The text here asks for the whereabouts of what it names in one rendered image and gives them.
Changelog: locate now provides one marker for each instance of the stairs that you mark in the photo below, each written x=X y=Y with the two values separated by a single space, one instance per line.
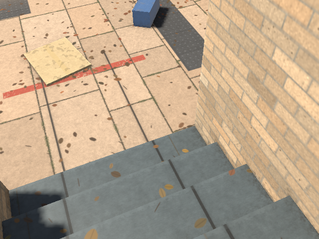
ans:
x=173 y=187

